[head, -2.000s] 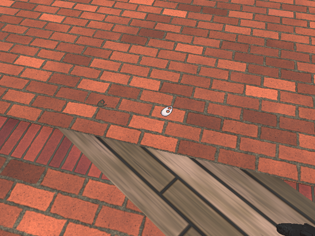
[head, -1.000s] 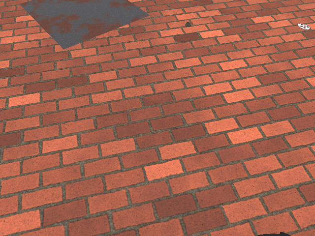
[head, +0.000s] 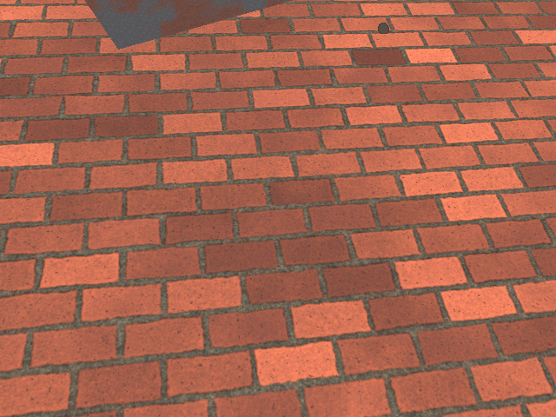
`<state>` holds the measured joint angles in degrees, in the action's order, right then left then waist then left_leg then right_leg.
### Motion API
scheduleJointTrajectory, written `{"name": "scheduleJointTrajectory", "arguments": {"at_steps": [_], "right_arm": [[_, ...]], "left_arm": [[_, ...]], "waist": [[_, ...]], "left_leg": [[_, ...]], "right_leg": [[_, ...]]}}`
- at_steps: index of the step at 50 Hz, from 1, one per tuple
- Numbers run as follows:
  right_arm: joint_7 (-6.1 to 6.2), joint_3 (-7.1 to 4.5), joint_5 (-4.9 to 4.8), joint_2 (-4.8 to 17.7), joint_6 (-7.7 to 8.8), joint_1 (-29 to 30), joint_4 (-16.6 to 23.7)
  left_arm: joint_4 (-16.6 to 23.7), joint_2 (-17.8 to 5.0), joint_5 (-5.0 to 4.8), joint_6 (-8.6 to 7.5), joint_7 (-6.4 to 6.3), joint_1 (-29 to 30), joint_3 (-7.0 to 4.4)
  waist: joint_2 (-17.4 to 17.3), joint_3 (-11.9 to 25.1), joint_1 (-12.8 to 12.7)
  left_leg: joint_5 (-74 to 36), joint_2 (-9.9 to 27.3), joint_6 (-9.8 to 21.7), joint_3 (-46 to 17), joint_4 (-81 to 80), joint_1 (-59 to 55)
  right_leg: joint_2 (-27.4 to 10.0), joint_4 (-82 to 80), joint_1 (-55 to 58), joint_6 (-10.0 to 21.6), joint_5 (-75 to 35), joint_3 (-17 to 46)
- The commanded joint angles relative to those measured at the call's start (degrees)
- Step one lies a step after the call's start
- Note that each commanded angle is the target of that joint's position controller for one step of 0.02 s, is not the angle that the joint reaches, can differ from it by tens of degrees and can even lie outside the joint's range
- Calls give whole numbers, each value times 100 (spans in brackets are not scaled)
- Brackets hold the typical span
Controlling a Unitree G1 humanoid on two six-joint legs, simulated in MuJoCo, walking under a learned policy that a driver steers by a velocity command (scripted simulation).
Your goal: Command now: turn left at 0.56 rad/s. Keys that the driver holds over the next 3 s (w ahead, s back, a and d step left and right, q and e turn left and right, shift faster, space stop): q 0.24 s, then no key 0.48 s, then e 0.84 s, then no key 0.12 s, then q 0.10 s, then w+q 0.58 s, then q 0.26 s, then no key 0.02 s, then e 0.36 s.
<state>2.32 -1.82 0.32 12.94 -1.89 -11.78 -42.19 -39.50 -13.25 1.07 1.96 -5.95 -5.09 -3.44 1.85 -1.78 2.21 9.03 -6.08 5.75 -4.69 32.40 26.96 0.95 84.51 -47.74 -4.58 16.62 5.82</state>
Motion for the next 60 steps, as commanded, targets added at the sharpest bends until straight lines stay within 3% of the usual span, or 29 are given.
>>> {"name": "scheduleJointTrajectory", "arguments": {"at_steps": [1, 7, 15, 17, 18, 19, 20, 21, 22, 24, 27, 30, 33, 35, 36, 37, 38, 39, 44, 46, 47, 49, 50, 53, 56, 57, 58, 59, 60], "right_arm": [[229, -290, -57, 1109, -57, -65, 525], [305, -361, -22, 1109, -226, 105, 857], [82, -428, -12, 1073, -243, 129, 1019], [36, -388, -68, 974, -221, 151, 1021], [16, -354, -74, 847, -181, -99, 947], [-18, -284, 8, 547, -136, -425, 890], [8, -408, -144, 833, -20, -314, 1118], [22, -563, -24, 1292, 96, 138, 1169], [26, -622, -20, 1411, 86, 205, 1066], [37, -565, 9, 1083, -36, -176, 765], [-41, -404, -31, 585, -36, -359, 608], [-91, -240, 3, 281, 43, 203, 720], [-84, -310, -57, 489, 105, -37, 569], [-63, -322, 42, 564, 136, -247, 446], [-34, -345, 92, 739, 145, -419, 454], [-42, -443, 57, 1015, 141, -373, 281], [-86, -422, 52, 675, 148, -467, 245], [-91, -376, 83, 523, 160, -426, 236], [65, -488, 51, 709, 165, -323, 458], [100, -543, 49, 821, 137, -524, 499], [112, -575, 55, 944, 130, -681, 501], [160, -551, 38, 976, 167, -466, 623], [183, -547, 25, 1020, 189, -433, 671], [191, -599, -38, 1264, 143, 168, 749], [133, -551, -124, 1117, 52, 265, 752], [97, -485, -99, 882, 58, 34, 690], [77, -359, 82, 467, 64, -14, 863], [93, -283, 88, 397, 172, 527, 1242], [148, -344, -29, 667, 217, 778, 1266]], "left_arm": [[614, -237, 20, -51, 34, 115, -45], [702, -284, -32, -117, 177, 442, -86], [427, -462, -130, -335, 426, 290, -171], [287, -477, -119, -359, 494, -46, -215], [250, -602, -58, -355, 498, -213, -264], [283, -866, 85, -352, 513, -523, -285], [222, -1289, 187, -312, 535, -713, -376], [263, -1190, 150, -349, 534, -579, -386], [326, -1001, 89, -341, 504, -287, -322], [359, -663, -29, -259, 459, 72, -165], [240, -332, 3, -219, 468, 103, 5], [106, -542, -4, -178, 446, -347, -33], [53, -681, -3, -232, 449, -537, -18], [-87, -532, -49, -315, 486, -803, 49], [-107, -439, -9, -402, 536, -839, 84], [-114, -486, -25, -483, 618, -1127, 49], [-156, -580, -51, -496, 635, -813, 35], [-76, -593, -108, -465, 636, -549, 12], [333, -653, -206, -258, 532, -219, -106], [471, -528, -220, -216, 530, -178, -101], [570, -500, -204, -200, 550, -90, -97], [670, -542, -176, -154, 601, -43, -139], [730, -547, -172, -131, 628, 43, -153], [699, -475, -231, -35, 674, -120, -124], [477, -593, -267, 52, 720, -698, -246], [426, -746, -257, 51, 704, -916, -329], [544, -1438, -191, -8, 631, -1104, -478], [772, -1732, -2, -141, 663, -1270, -443], [787, -1574, 156, -254, 690, -1225, -397]], "waist": [[-644, 1259, -104], [-907, 757, -46], [-1215, 589, 51], [-1126, 546, -149], [-890, 612, -192], [155, 999, -165], [1351, 728, -141], [1025, 540, -291], [724, 385, -217], [632, 308, -47], [656, 309, 62], [881, 263, -356], [705, 139, -278], [434, 151, -176], [212, 366, -167], [-490, 415, -462], [-399, 536, -123], [-373, 429, -88], [-444, 369, -94], [-785, 464, -52], [-1096, 474, 4], [-1514, 438, -28], [-1233, 401, 15], [-1009, 451, -221], [-934, 558, -466], [-428, 547, -511], [1347, 451, -427], [1762, 1019, -637], [986, 1008, -737]], "left_leg": [[-1347, 1407, 392, -2091, -857, -2081], [649, 1236, 302, -2487, -1176, -1609], [996, 1116, 571, -2787, -1218, -927], [1168, 942, 431, -2787, -1040, -711], [1555, 720, 230, -2616, -745, -395], [2403, 120, -158, -1804, 685, 165], [3089, -592, -497, -990, 1681, 1303], [2640, -229, -761, -1084, 2750, 1589], [2135, -119, -830, -1082, 3175, 1507], [1417, -78, -1007, -816, 3663, 1241], [791, 255, -1152, -210, 2854, 436], [914, 591, -1155, 222, 1104, -459], [867, 595, -980, 237, -152, -1133], [4, 727, -810, 8, -946, -1819], [-781, 1119, -716, -344, -809, -2307], [-719, 1037, -563, -261, -270, -2312], [-156, 870, -548, -129, -312, -2059], [35, 844, -591, -91, -377, -1944], [119, 882, -530, 79, -132, -1657], [128, 1309, -214, -356, -372, -1799], [-75, 1795, 119, -910, -641, -2011], [-1289, 2828, 816, -1740, -879, -2168], [-1588, 2980, 939, -1766, -895, -2186], [-1648, 2498, 375, -631, -745, -1458], [-128, 2027, -129, 333, -140, -588], [695, 1785, -395, 697, 657, -99], [2448, 1113, -997, 1232, 2904, 1429], [3313, 508, -1106, 109, 3975, 2235], [3089, 538, -1078, -285, 4507, 2502]], "right_leg": [[41, -697, -632, -183, -361, 196], [75, -2426, 71, -123, -612, 279], [234, -4443, 2282, 182, -12, -31], [154, -5620, 3244, 356, -473, -174], [-172, -6038, 3923, 499, -720, -39], [-1299, -6252, 4778, 927, -1056, 1106], [-2232, -6540, 4722, 1859, -1724, 2400], [-2379, -6746, 4227, 2202, -744, 2864], [-1985, -6777, 3954, 1967, -119, 2325], [-1334, -6778, 3617, 1541, 118, 1494], [-774, -6831, 3170, 1390, -35, 612], [-744, -6828, 3082, 1462, 274, 560], [-1003, -6684, 3042, 1550, 562, 945], [-946, -6495, 2908, 1235, -91, 992], [-875, -6266, 2756, 991, -518, 843], [-511, -6282, 2650, 838, -828, 428], [-366, -6035, 2965, 697, -613, 180], [-321, -5931, 2901, 702, -467, 174], [-135, -5187, 2505, 941, -1088, 287], [109, -4501, 2069, 810, -1014, 45], [211, -4077, 1629, 697, -718, -101], [96, -3026, 1022, 538, 1478, -387], [-73, -2594, 800, 492, 1879, -346], [-198, -3145, 1733, 487, 970, -652], [255, -4451, 3335, 631, -153, -1148], [267, -5014, 3960, 790, -436, -809], [-1008, -5812, 4704, 1392, -1867, 1537], [-2182, -6415, 4959, 2454, -3133, 3703], [-2218, -6512, 4977, 2789, -2430, 3673]]}}
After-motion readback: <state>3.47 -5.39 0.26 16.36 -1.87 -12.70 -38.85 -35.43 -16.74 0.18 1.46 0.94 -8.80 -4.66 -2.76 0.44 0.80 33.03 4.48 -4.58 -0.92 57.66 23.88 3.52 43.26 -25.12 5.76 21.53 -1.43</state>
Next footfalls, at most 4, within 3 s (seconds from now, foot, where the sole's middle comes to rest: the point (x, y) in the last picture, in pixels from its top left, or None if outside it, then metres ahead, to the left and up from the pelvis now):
0.36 right None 0.13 -0.17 -0.77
0.70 left None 0.05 0.08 -0.77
1.74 left None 0.24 0.04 -0.77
2.34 left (233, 376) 0.52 0.05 -0.77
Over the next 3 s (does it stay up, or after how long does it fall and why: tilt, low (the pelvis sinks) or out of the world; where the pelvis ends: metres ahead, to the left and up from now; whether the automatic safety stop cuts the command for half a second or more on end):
stays up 0.58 -0.01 0.01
